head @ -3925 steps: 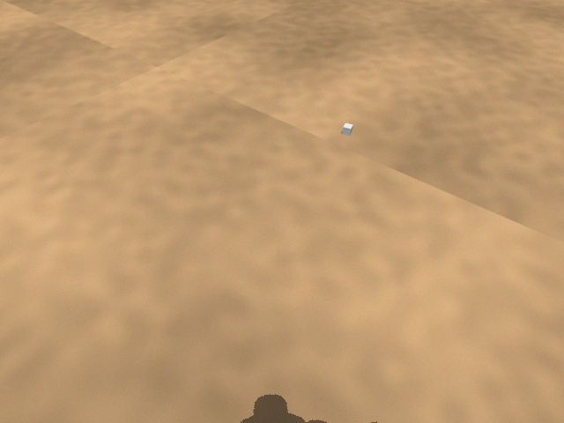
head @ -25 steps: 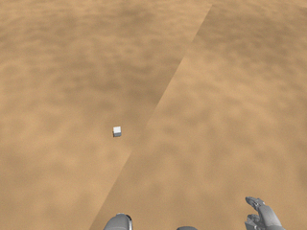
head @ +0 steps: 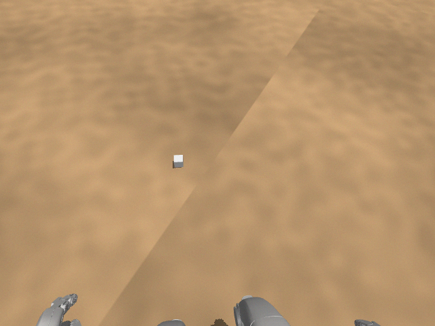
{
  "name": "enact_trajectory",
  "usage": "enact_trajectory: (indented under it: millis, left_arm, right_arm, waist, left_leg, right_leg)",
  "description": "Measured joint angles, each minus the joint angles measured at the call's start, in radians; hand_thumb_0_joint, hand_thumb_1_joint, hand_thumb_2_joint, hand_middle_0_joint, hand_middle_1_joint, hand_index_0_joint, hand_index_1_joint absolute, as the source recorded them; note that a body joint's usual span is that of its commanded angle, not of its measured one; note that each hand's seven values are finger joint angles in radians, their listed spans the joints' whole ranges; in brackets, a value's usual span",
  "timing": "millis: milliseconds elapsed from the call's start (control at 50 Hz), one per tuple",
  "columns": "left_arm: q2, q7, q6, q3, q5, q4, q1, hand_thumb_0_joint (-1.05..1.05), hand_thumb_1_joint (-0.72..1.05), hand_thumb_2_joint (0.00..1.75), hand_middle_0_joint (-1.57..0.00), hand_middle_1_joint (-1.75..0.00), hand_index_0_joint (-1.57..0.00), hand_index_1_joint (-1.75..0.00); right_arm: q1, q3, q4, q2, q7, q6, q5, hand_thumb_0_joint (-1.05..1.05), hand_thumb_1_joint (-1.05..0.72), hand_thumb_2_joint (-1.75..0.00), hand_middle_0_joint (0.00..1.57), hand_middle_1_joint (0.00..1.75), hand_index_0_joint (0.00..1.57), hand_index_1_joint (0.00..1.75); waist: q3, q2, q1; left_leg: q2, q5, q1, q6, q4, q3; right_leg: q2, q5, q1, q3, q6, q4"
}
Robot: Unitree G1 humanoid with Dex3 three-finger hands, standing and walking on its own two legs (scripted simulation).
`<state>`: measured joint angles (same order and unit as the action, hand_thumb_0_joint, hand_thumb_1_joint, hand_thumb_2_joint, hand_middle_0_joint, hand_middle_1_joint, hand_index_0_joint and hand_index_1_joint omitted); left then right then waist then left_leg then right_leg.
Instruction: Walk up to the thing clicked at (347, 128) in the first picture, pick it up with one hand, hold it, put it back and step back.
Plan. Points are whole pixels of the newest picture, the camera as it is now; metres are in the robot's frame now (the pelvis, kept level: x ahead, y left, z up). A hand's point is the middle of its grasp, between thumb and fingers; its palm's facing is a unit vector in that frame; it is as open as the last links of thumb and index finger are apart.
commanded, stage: step back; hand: left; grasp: from above
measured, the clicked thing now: (178, 161) +1.00 +0.16 -0.73
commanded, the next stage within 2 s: stand in 1.28 s
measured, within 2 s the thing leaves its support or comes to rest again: neither
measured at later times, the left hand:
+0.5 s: hand out of the picture -0.08 +0.26 -0.13, palm faces +0.02 -0.91 -0.42, open 7.4 cm
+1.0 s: hand out of the picture +0.02 +0.23 -0.13, palm faces +0.03 -0.92 -0.38, open 7.4 cm
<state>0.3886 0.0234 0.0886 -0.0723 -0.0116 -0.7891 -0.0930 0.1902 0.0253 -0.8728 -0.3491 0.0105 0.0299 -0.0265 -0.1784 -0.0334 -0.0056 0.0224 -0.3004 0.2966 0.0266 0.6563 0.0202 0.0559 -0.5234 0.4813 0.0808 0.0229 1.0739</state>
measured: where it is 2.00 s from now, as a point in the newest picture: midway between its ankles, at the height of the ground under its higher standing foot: outside the picture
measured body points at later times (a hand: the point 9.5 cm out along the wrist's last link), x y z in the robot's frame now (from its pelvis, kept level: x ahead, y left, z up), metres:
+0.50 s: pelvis -0.11 -0.03 +0.01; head -0.09 -0.04 +0.45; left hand -0.08 +0.30 -0.10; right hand -0.07 -0.35 -0.13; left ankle -0.09 +0.11 -0.71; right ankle -0.12 -0.15 -0.72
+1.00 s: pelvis -0.08 -0.03 +0.00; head -0.06 -0.05 +0.45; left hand +0.02 +0.27 -0.11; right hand +0.00 -0.34 -0.13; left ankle -0.09 +0.11 -0.70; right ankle -0.04 -0.15 -0.72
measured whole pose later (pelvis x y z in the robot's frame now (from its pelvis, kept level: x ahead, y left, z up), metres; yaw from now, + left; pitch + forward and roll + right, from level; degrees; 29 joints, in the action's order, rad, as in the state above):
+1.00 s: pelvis -0.08 -0.03 +0.00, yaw +1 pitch -2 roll +0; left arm 0.34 0.00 -0.04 -0.04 -0.03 -0.98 -0.13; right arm 0.19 0.04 -1.00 -0.38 0.00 0.01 -0.01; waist -0.06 0.04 0.01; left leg -0.01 -0.50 0.31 0.00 0.80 0.07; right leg -0.03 -0.29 0.30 -0.06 0.01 0.63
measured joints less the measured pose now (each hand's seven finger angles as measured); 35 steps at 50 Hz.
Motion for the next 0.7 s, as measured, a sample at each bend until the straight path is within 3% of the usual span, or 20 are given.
enact_trajectory:
  millis: [40,80,140,200,240,280,360,420,520,560,580,640,700]
  left_arm:
    - [0.0,-0.003,-0.003,-0.003,0.005,-0.004,-0.007,0.01,0.9,0.9,-0.2,-0.3,-0.21,-0.3]
    - [-0.001,-0.007,-0.012,-0.007,0.002,-0.01,-0.024,0.01,0.9,0.9,-0.2,-0.3,-0.21,-0.3]
    - [0.0,-0.018,-0.027,-0.007,-0.006,-0.038,-0.057,0.01,0.9,0.9,-0.2,-0.3,-0.21,-0.3]
    - [0.002,-0.028,-0.05,-0.006,-0.01,-0.09,-0.095,0.01,0.9,0.9,-0.2,-0.3,-0.21,-0.3]
    - [-0.02,-0.026,-0.066,-0.008,-0.024,-0.135,-0.114,0.01,0.9,0.9,-0.2,-0.3,-0.21,-0.3]
    - [-0.026,-0.029,-0.065,-0.003,-0.035,-0.155,-0.152,0.01,0.9,0.9,-0.2,-0.3,-0.21,-0.3]
    - [-0.038,-0.025,-0.076,0.001,-0.038,-0.183,-0.197,0.01,0.9,0.9,-0.2,-0.3,-0.21,-0.3]
    - [-0.035,-0.028,-0.091,-0.001,-0.041,-0.183,-0.208,0.01,0.9,0.9,-0.21,-0.3,-0.21,-0.3]
    - [-0.006,-0.032,-0.101,-0.006,-0.033,-0.168,-0.202,0.01,0.9,0.9,-0.21,-0.3,-0.21,-0.3]
    - [0.012,-0.03,-0.093,-0.004,-0.026,-0.166,-0.192,0.01,0.9,0.9,-0.2,-0.3,-0.21,-0.3]
    - [0.018,-0.029,-0.088,-0.002,-0.022,-0.17,-0.19,0.01,0.9,0.9,-0.2,-0.3,-0.21,-0.3]
    - [0.02,-0.028,-0.072,0.001,-0.015,-0.19,-0.17,0.01,0.9,0.9,-0.2,-0.3,-0.21,-0.3]
    - [0.026,-0.032,-0.08,0.0,-0.011,-0.187,-0.148,0.01,0.9,0.9,-0.2,-0.3,-0.21,-0.3]
  right_arm:
    - [-0.014,-0.005,0.009,0.0,0.006,0.0,0.0,0.01,-0.9,-0.9,0.21,0.3,0.21,0.3]
    - [-0.036,-0.002,0.018,-0.003,0.008,0.0,-0.005,0.01,-0.9,-0.9,0.21,0.3,0.21,0.3]
    - [-0.064,0.005,0.038,-0.013,0.004,-0.008,-0.01,0.01,-0.9,-0.9,0.21,0.3,0.21,0.3]
    - [-0.081,0.01,0.048,-0.03,-0.007,-0.004,-0.014,0.01,-0.9,-0.9,0.21,0.3,0.21,0.3]
    - [-0.087,0.02,0.038,-0.051,-0.007,0.006,-0.012,0.01,-0.9,-0.9,0.21,0.3,0.21,0.3]
    - [-0.059,0.028,0.011,-0.049,0.0,0.019,-0.008,0.01,-0.9,-0.9,0.21,0.3,0.2,0.3]
    - [0.002,0.036,-0.042,-0.065,-0.007,0.013,0.001,0.01,-0.91,-0.9,0.21,0.3,0.2,0.3]
    - [0.05,0.041,-0.081,-0.072,-0.018,0.011,-0.004,0.01,-0.91,-0.9,0.21,0.3,0.2,0.3]
    - [0.089,0.038,-0.132,-0.055,-0.034,-0.001,-0.011,0.01,-0.91,-0.9,0.21,0.3,0.2,0.3]
    - [0.075,0.04,-0.141,-0.033,-0.034,-0.015,-0.011,0.01,-0.91,-0.9,0.21,0.3,0.2,0.3]
    - [0.069,0.04,-0.137,-0.023,-0.034,-0.025,-0.013,0.01,-0.91,-0.9,0.21,0.3,0.2,0.3]
    - [0.065,0.039,-0.107,-0.008,-0.039,-0.051,-0.009,0.01,-0.91,-0.9,0.21,0.3,0.2,0.3]
    - [0.064,0.032,-0.088,0.004,-0.034,-0.064,-0.006,0.01,-0.91,-0.9,0.21,0.3,0.2,0.3]
  waist:
    - [0.014,0.003,0.005]
    - [0.024,0.007,0.01]
    - [0.039,0.012,0.017]
    - [0.063,0.024,0.025]
    - [0.061,0.077,0.018]
    - [0.091,0.071,0.034]
    - [0.112,0.074,0.045]
    - [0.122,0.086,0.045]
    - [0.123,0.07,0.043]
    - [0.099,0.026,0.047]
    - [0.096,0.011,0.048]
    - [0.103,0.014,0.027]
    - [0.105,0.009,0.017]
  left_leg:
    - [-0.019,0.033,0.021,-0.002,-0.02,-0.001]
    - [-0.037,0.061,0.042,-0.004,-0.034,-0.007]
    - [-0.06,0.092,0.077,-0.005,-0.039,-0.023]
    - [-0.084,0.101,0.123,-0.013,-0.01,-0.042]
    - [-0.105,0.032,0.158,-0.008,0.055,0.003]
    - [-0.049,-0.106,0.181,-0.022,0.129,0.064]
    - [0.013,-0.091,0.182,-0.039,0.257,0.114]
    - [0.007,-0.09,0.132,-0.048,0.238,0.102]
    - [-0.018,-0.134,-0.005,-0.043,0.009,0.033]
    - [0.01,0.01,-0.05,-0.03,-0.08,0.007]
    - [0.02,0.023,-0.056,-0.025,-0.087,-0.005]
    - [0.009,0.008,-0.056,-0.003,-0.085,-0.001]
    - [-0.003,0.015,-0.076,-0.006,-0.113,0.001]
  right_leg:
    - [0.032,0.002,0.002,0.026,-0.001,0.107]
    - [0.032,0.007,-0.033,0.031,-0.012,0.109]
    - [-0.006,-0.003,-0.133,0.011,-0.023,-0.069]
    - [-0.041,0.023,-0.261,-0.037,-0.004,-0.361]
    - [-0.009,0.116,-0.288,-0.067,-0.007,-0.432]
    - [-0.018,0.116,-0.266,-0.062,0.008,-0.411]
    - [-0.045,0.153,-0.271,-0.068,0.003,-0.45]
    - [-0.056,0.166,-0.274,-0.092,0.0,-0.472]
    - [-0.088,0.16,-0.266,-0.13,-0.014,-0.465]
    - [-0.123,0.144,-0.259,-0.114,-0.025,-0.43]
    - [-0.129,0.14,-0.244,-0.097,-0.015,-0.397]
    - [-0.089,0.03,-0.167,-0.07,0.008,-0.214]
    - [-0.081,0.042,-0.114,-0.07,0.015,-0.159]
